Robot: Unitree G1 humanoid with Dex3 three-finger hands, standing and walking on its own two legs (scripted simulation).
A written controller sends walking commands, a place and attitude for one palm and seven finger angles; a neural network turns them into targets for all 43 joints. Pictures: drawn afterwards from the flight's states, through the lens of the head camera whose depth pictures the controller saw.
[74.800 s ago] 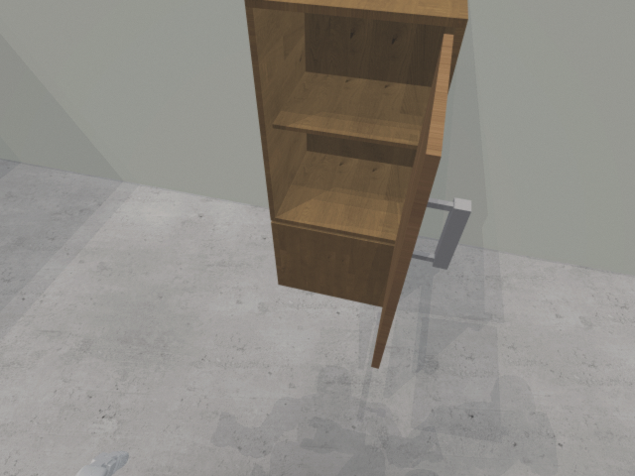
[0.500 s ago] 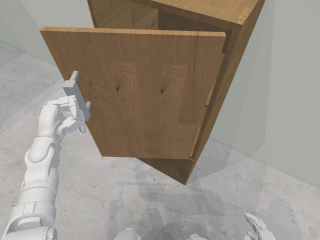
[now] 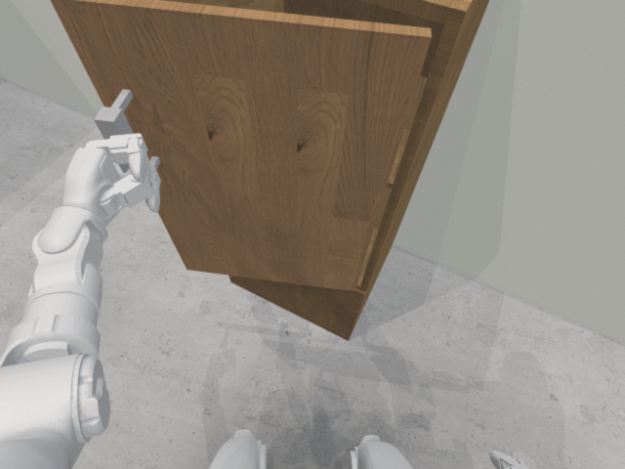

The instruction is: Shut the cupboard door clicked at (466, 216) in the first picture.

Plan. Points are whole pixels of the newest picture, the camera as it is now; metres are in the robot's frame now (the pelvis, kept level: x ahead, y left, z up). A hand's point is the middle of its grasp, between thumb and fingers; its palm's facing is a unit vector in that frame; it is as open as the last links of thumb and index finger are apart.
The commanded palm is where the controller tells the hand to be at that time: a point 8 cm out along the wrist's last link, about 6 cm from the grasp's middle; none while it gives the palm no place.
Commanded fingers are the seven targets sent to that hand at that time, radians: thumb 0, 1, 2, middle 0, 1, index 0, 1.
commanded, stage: push the door shut along its arc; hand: left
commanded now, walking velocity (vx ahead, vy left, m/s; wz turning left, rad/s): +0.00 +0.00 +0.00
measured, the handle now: (135, 143) +0.52 +0.24 +0.10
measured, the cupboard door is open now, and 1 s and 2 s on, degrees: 20 8 0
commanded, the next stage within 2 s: pull the fist back off the door in 1.34 s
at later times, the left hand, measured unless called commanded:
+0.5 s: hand (167, 156) +0.49 +0.19 +0.10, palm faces -0.21 -0.98 -0.01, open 3.1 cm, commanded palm +0.49 +0.22 +0.10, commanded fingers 0.00 0.90 0.90 -1.30 -1.50 -1.30 -1.50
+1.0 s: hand (206, 127) +0.54 +0.14 +0.11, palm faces -0.34 -0.94 -0.04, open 3.1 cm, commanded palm +0.55 +0.18 +0.10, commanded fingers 0.00 0.90 0.90 -1.30 -1.50 -1.30 -1.50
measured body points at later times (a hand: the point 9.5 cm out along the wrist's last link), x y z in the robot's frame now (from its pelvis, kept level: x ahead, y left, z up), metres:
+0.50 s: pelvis -0.01 +0.01 -0.01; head +0.10 +0.03 +0.42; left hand +0.49 +0.24 +0.11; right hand +0.04 -0.27 -0.12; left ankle +0.04 +0.13 -0.68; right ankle +0.02 -0.13 -0.68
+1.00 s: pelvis +0.00 +0.00 -0.03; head +0.14 +0.01 +0.40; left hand +0.56 +0.20 +0.11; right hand -0.02 -0.27 -0.13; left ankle +0.04 +0.13 -0.68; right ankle +0.02 -0.13 -0.68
